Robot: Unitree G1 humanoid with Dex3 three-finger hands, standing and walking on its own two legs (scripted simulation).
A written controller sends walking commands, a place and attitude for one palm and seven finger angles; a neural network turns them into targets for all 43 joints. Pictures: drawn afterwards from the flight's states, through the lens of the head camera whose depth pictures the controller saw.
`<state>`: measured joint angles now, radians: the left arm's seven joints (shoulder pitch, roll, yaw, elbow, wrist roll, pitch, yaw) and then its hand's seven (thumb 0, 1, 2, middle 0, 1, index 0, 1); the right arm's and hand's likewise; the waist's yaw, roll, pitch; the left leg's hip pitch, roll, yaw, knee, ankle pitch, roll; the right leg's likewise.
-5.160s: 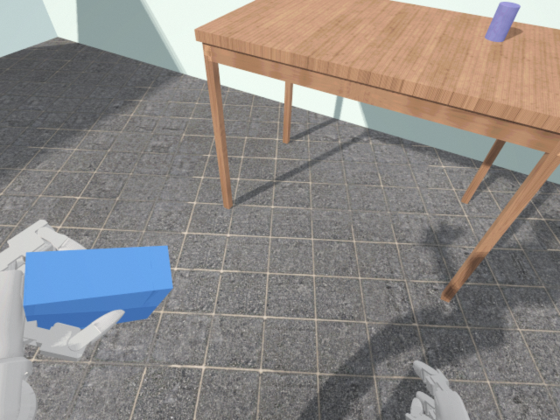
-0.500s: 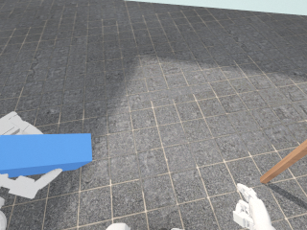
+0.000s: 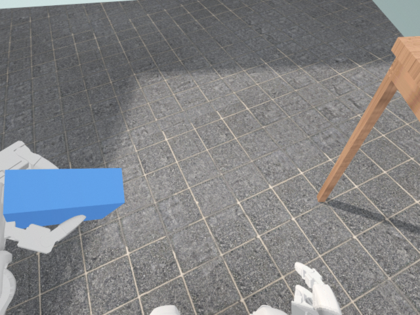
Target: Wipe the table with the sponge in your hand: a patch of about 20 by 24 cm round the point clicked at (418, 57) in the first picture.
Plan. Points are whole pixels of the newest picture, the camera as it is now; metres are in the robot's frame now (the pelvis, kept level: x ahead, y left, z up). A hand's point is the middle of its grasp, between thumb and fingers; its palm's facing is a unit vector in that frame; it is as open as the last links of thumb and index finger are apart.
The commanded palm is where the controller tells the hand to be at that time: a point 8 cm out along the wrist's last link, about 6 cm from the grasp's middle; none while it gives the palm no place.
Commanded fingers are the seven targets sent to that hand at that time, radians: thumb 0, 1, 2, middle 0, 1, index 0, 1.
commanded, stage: turn to face it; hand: left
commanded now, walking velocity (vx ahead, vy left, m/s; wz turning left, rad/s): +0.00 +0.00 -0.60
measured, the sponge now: (81, 198) +0.24 +0.21 +0.16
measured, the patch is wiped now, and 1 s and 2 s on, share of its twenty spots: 0.00 0.00 0.00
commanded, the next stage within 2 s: none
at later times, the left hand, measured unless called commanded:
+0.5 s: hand (91, 208) +0.22 +0.17 +0.19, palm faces +0.16 -0.88 -0.44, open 9.3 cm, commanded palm +0.17 +0.21 +0.20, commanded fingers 0.00 0.10 1.30 -1.20 -1.60 -1.20 -1.60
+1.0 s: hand (199, 232) +0.19 +0.03 +0.20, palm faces -0.18 -0.82 -0.54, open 9.3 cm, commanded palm +0.17 +0.10 +0.20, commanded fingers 0.00 0.10 1.30 -1.20 -1.60 -1.20 -1.60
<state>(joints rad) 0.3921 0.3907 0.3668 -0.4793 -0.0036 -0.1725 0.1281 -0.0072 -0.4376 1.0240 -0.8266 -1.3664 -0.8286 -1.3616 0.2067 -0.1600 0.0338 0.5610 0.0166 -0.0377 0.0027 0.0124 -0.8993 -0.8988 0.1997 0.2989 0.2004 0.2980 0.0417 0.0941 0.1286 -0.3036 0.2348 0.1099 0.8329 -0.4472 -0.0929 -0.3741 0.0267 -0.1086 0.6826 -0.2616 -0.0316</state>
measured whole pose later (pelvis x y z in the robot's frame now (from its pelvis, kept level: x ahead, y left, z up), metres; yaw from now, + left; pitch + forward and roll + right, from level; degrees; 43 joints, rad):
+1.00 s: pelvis -0.12 -0.04 +0.02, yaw -35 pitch +1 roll +1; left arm 0.57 0.46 0.44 -0.64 -0.04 -0.20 0.14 -0.01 -0.44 1.03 -0.83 -1.36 -0.83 -1.36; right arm 0.15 -0.28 -0.04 0.54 0.01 0.06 -0.01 0.01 -0.91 -0.90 0.19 0.30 0.19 0.30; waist -0.02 -0.03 0.10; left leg -0.34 0.04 0.07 0.66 -0.41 -0.07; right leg -0.41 0.08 0.07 0.55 -0.16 -0.05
